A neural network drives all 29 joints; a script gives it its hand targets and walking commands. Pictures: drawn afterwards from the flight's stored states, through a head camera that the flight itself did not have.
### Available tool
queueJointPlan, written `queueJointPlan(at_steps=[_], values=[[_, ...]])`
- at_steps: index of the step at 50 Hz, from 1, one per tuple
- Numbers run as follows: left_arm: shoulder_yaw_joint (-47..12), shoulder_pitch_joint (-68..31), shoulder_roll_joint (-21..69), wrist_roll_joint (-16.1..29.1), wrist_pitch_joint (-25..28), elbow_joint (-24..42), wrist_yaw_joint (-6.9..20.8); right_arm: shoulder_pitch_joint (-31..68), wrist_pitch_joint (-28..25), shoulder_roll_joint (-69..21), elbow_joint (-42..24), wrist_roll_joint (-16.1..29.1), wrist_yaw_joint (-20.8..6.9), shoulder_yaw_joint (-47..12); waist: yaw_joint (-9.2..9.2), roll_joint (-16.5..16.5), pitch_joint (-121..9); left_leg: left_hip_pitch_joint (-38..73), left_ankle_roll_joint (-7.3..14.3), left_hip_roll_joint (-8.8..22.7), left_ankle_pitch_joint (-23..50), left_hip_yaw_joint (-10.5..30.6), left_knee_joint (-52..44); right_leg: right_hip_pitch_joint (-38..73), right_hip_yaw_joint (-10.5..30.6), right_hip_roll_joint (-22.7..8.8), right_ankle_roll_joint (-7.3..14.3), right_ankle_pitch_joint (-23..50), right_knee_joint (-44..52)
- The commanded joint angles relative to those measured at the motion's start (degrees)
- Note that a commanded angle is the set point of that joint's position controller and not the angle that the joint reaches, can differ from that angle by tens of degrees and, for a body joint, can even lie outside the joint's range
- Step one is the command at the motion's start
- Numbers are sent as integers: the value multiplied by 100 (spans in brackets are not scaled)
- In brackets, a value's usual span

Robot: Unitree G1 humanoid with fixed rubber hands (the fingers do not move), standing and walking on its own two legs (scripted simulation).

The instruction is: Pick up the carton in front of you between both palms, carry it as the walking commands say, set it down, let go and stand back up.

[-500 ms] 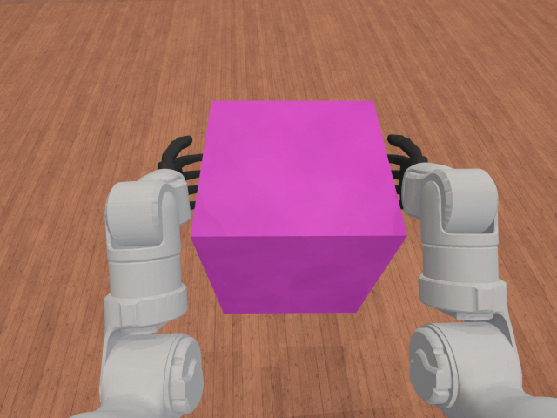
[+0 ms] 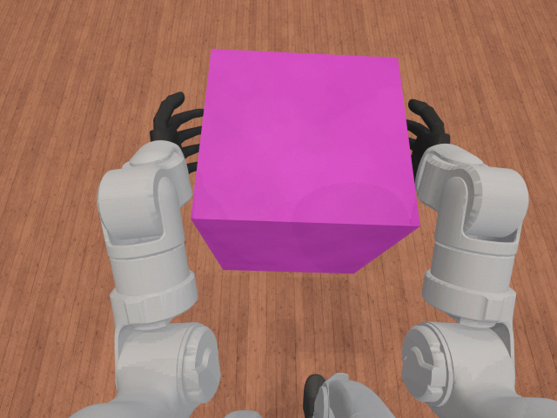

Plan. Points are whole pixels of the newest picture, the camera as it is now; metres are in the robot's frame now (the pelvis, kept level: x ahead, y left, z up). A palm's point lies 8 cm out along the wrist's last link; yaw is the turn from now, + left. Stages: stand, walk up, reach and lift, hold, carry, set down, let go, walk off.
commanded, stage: carry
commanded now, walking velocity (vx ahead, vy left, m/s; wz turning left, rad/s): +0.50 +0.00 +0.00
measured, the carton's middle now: (295, 181) +0.42 +0.01 +0.07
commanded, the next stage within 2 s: none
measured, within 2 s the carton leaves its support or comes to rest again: neither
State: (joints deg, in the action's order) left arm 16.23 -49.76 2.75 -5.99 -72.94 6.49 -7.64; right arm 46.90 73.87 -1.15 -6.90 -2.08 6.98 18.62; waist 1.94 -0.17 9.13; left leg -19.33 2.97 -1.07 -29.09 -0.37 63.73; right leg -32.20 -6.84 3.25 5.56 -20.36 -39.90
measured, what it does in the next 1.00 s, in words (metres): climbs: left foot 0.03 m higher, then right foot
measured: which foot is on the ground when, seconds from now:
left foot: up 0.00-0.30, down 0.32-0.70, up 0.72-1.00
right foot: down 0.00-0.32, up 0.34-0.68, down 0.70-1.00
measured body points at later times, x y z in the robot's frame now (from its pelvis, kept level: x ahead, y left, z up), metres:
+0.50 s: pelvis +0.31 +0.03 +0.06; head +0.37 +0.02 +0.50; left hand +0.74 +0.13 +0.20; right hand +0.68 -0.17 +0.18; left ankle +0.34 +0.10 -0.67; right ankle +0.25 -0.08 -0.57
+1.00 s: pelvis +0.62 -0.03 +0.09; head +0.68 -0.02 +0.54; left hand +1.01 +0.16 +0.25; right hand +1.04 -0.14 +0.25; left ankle +0.71 +0.10 -0.57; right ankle +0.56 -0.09 -0.64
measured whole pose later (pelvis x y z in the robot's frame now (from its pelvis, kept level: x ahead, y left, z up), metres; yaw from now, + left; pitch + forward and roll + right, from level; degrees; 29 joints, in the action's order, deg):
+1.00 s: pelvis +0.62 -0.03 +0.09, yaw +0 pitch +6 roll +2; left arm 16.5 -50.6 -0.5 -2.4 -75.5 -2.7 -7.8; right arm 52.0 78.1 -0.5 3.5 -5.4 7.3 18.6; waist 6.1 2.2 1.5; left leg -42.7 2.9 0.8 -23.6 -2.4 58.1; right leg -13.6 -3.6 1.1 3.9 -26.3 -26.5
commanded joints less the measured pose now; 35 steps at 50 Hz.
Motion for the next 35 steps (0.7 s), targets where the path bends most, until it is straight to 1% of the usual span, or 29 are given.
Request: queueJointPlan(at_steps=[1, 2, 3, 4, 7, 9, 10, 11, 12, 13, 14, 15, 16, 17, 18, 19, 20, 21, 22, 23, 24, 26, 28, 30, 31, 32, 33, 34, 35], values=[[-4232, -3876, 5728, 2753, -178, 133, 1352, 4394, 80, -5259, -289, 1936, -1190, -4052, 440, 658, -4567, -2966, 111, -167, 79, 250, 2155, 5819, 3328, -1974, 1225, 4212, 830], [-4281, -4085, 5883, 2924, -175, 153, 1413, 4302, 67, -5221, -208, 1797, -1141, -3982, 423, 344, -4320, -3060, 124, -46, 264, 213, 1828, 5467, 3012, -1887, 1007, 4024, 896], [-4317, -4316, 5981, 3030, -157, 323, 1460, 4289, 41, -5277, -171, 1702, -1097, -3971, 429, 288, -4295, -3139, 126, 16, 405, 197, 1488, 5516, 2766, -1779, 838, 3676, 958], [-4348, -4478, 6009, 3178, -135, 500, 1474, 4197, 34, -5245, -139, 1614, -1064, -3858, 381, 370, -4283, -3030, 130, 44, 507, 149, 1225, 5407, 2740, -1725, 747, 3625, 1057], [-4303, -4544, 5915, 3272, -191, 583, 1482, 3930, 14, -5058, 39, 1372, -918, -3733, 362, 378, -4157, -3113, 91, 103, 295, -27, 454, 5189, 2455, -1762, 854, 3462, 1286], [-4232, -4530, 5803, 3253, -244, 390, 1498, 3907, 45, -4978, 181, 1281, -862, -3690, 336, 443, -3983, -2845, 6, 69, 491, -272, -451, 4789, 2079, -1625, 876, 3547, 1445], [-4193, -4450, 5829, 3270, -283, 249, 1523, 3825, 74, -4935, 250, 1236, -861, -3630, 291, 547, -3838, -2467, -13, 16, 690, -403, -1019, 4429, 1804, -1523, 817, 3500, 1526], [-4070, -4393, 5683, 3153, -318, 13, 1557, 3692, 119, -4908, 570, 1186, -867, -3650, 275, 744, -3676, -2108, -19, -53, 1086, -598, -1446, 4145, 1511, -1367, 674, 3751, 1611], [-4040, -4236, 5751, 3169, -344, -285, 1579, 3688, 142, -5018, 649, 1269, -906, -3626, 265, 814, -3612, -1728, -14, -106, 1235, -694, -1916, 3934, 1314, -1287, 586, 3759, 1616], [-3934, -4196, 5727, 3097, -351, -531, 1609, 3818, 154, -5020, 748, 1293, -922, -3670, 240, 950, -3531, -1328, 14, -255, 1200, -954, -2257, 3749, 1091, -1218, 505, 3985, 1527], [-3853, -4083, 5740, 3094, -348, -759, 1635, 3935, 162, -5127, 809, 1421, -965, -3721, 101, 972, -3573, -657, 96, -409, 1343, -1117, -2550, 3510, 907, -1266, 375, 4601, 1247], [-3794, -4071, 5771, 3002, -344, -1028, 1641, 4031, 167, -5200, 978, 1505, -998, -3708, -264, 976, -3795, 354, 207, -531, 1629, -1294, -2926, 3190, 568, -1202, 183, 5103, 628], [-3685, -4031, 5783, 2946, -341, -1234, 1655, 3883, 175, -5269, 1247, 1567, -1032, -3696, -588, 917, -4191, 1628, 327, -325, 1520, -904, -3089, 2626, 423, -1086, 0, 4784, -286], [-3693, -4187, 5824, 2913, -329, -1228, 1666, 3967, 134, -5414, 1233, 1693, -1093, -3632, -951, -169, -4630, 2883, 680, 841, 203, 1080, -3515, 1397, 364, -833, -222, 2989, -1666], [-3490, -4303, 5881, 2820, -354, -1192, 1697, 4250, 70, -5401, 1223, 1787, -1146, -3624, -887, -2061, -4486, 3590, 1642, 2077, 1031, 4068, -4423, -328, 559, 266, -396, -708, -3006], [-3404, -4325, 5874, 2636, -342, -1423, 1627, 4457, 79, -5705, 1091, 2013, -1192, -3736, -771, -1583, -4106, 3786, 1813, 1951, 2221, 3857, -4093, -1149, 1076, 124, -303, -1078, -4159], [-3334, -4029, 5841, 2521, -297, -1476, 1575, 4861, 75, -5942, 782, 2337, -1258, -3933, -815, -924, -3905, 3607, 1651, 1783, 3276, 3178, -3675, -1542, 1062, -62, -239, -928, -4473], [-3222, -4110, 5847, 2458, -280, -1413, 1505, 5166, 64, -6154, 625, 2567, -1315, -3994, -772, -366, -3843, 3434, 1419, 1710, 3574, 2722, -3604, -1625, 1062, -218, -228, -724, -4274], [-3090, -4017, 5844, 2324, -247, -1459, 1427, 5400, 59, -6273, 509, 2759, -1342, -4054, -706, -114, -3812, 3095, 1178, 1628, 3360, 2413, -3729, -1476, 1043, -311, -241, -535, -3997], [-3007, -4041, 5774, 2234, -207, -1297, 1349, 5664, 42, -6463, 299, 2971, -1364, -4129, -676, -61, -3899, 3027, 1029, 1533, 3177, 2151, -3821, -1333, 976, -329, -247, -373, -3690], [-2852, -3882, 5651, 2071, -194, -1265, 1287, 5835, 27, -6552, 161, 3102, -1378, -4130, -603, -84, -3889, 2872, 997, 1543, 2869, 2013, -3878, -1244, 923, -361, -262, -472, -3457], [-2767, -3771, 5467, 1897, -185, -1290, 1166, 5870, 27, -6449, 142, 3225, -1385, -4058, -645, -384, -3742, 2795, 1071, 1492, 2726, 1698, -4072, -1301, 667, -336, -345, -598, -2769], [-2833, -3798, 5315, 1852, -195, -1139, 1111, 5742, 58, -6368, 144, 3211, -1374, -4004, -711, -550, -3618, 2721, 1096, 1462, 2888, 1377, -4143, -1187, 519, -334, -373, -485, -1886], [-2873, -3894, 5225, 1804, -211, -1038, 1056, 5682, 85, -6379, 289, 3161, -1385, -4000, -777, -653, -3555, 2464, 955, 1305, 3177, 965, -4065, -672, 317, -259, -380, -125, -808], [-2943, -3837, 5195, 1775, -236, -1071, 1055, 5537, 111, -6281, 423, 3082, -1383, -3912, -784, -746, -3525, 2209, 904, 1219, 3398, 767, -4052, -222, 58, -125, -367, -13, -464], [-2966, -3908, 5131, 1781, -262, -1105, 1059, 5474, 134, -6229, 554, 3013, -1391, -3897, -664, -842, -3595, 2115, 794, 1212, 3531, 567, -3968, 219, -102, -16, -315, 147, -127], [-2986, -3895, 5144, 1833, -292, -1146, 1082, 5545, 133, -6209, 546, 3043, -1398, -3891, -555, -963, -3743, 1931, 705, 1212, 4026, 395, -3721, 863, -305, 150, -273, 218, 71], [-3064, -4064, 5179, 1883, -323, -1237, 1098, 5440, 151, -6125, 772, 2947, -1398, -3848, -262, -952, -3907, 1593, 513, 1157, 4599, 94, -3056, 1842, -462, 317, -171, 477, 585], [-3055, -3994, 5204, 1934, -341, -1336, 1113, 5404, 187, -6029, 780, 2912, -1376, -3780, 50, -638, -4255, 1033, 286, 931, 4791, -327, -2029, 3124, -340, 251, -36, 429, 804]])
